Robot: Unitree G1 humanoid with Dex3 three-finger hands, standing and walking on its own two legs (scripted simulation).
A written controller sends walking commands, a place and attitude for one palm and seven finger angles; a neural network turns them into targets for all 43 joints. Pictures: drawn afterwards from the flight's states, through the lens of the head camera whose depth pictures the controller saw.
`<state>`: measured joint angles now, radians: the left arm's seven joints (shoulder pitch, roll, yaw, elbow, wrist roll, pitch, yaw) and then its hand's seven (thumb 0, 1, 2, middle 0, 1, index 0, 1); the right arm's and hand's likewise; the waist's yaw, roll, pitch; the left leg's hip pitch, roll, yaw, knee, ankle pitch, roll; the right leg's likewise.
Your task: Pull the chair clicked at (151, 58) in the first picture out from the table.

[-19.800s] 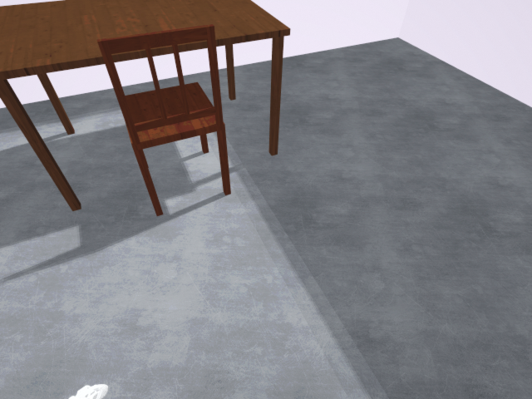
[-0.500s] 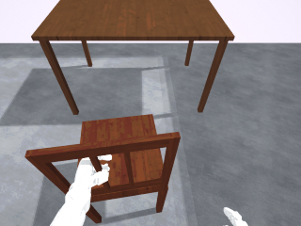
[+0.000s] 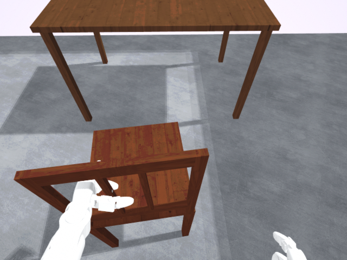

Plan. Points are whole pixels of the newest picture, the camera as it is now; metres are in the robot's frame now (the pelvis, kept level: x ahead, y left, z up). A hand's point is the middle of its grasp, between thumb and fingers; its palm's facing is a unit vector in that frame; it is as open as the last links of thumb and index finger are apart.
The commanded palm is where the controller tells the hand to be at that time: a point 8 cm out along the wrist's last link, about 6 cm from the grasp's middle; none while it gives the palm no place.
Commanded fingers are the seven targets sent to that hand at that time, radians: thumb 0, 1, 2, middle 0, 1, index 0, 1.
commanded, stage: open the thumb and straighten the fingers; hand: left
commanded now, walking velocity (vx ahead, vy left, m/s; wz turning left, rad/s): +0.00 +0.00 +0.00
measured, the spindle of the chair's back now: (112, 197) +0.29 +0.17 -0.09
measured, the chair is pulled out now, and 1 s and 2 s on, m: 0.62 0.62 0.62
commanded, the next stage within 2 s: draw the fingers out of the gap in 0.40 s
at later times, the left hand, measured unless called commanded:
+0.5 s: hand (109, 195) +0.28 +0.17 -0.05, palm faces +0.03 -0.98 -0.18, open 17.3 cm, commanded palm +0.25 +0.22 -0.02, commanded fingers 0.00 -0.55 0.20 0.00 0.00 0.00 0.00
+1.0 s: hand (102, 232) +0.20 +0.17 -0.04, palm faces +0.04 -0.98 -0.18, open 17.5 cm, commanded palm +0.17 +0.22 -0.02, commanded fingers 0.00 -0.55 0.20 0.00 0.00 0.00 0.00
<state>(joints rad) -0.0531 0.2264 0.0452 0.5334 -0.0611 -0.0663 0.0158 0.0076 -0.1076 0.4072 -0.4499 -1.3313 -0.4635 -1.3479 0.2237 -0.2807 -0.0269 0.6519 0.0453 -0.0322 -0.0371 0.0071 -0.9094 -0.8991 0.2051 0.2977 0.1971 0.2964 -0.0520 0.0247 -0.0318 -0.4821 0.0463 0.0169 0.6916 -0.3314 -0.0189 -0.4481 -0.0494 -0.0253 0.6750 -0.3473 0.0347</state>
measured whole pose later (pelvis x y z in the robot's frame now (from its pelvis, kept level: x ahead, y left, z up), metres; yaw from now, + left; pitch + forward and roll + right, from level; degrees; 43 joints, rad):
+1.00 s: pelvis +0.01 +0.00 -0.02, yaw +2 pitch +9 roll -1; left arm 0.44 0.22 -0.02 -0.06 -0.06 0.08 0.01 -0.01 -0.53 0.20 -0.01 0.00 0.00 0.00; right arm 0.24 -0.23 0.01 0.52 0.03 -0.12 -0.09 0.01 -0.91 -0.90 0.21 0.30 0.20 0.30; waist -0.03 0.04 -0.12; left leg -0.62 0.03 -0.03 0.90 -0.44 -0.02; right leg -0.56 -0.06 -0.06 0.87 -0.46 0.04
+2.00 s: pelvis +0.01 -0.01 -0.02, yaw +2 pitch +5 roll -2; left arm 0.65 0.31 0.16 -0.37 -0.13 -0.10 -0.02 -0.01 -0.41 0.26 -0.02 -0.03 -0.06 -0.04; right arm 0.21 -0.20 0.00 0.56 0.06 -0.17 -0.13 0.01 -0.91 -0.90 0.21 0.30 0.20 0.30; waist 0.04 0.06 -0.10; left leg -0.51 0.06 -0.03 0.87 -0.44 -0.04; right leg -0.45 -0.04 -0.06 0.82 -0.45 0.02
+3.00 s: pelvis +0.04 -0.01 +0.02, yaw +0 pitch -3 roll +0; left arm 0.49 0.36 0.34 -0.45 -0.05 -0.03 0.16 0.01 0.89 0.89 -0.21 -0.30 -0.21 -0.30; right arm 0.17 -0.23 -0.01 0.65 0.02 -0.09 -0.09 0.01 -0.91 -0.90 0.21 0.30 0.20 0.30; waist 0.06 0.07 0.02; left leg -0.10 0.06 0.03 0.45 -0.30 -0.04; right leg -0.06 -0.03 -0.03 0.43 -0.31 0.02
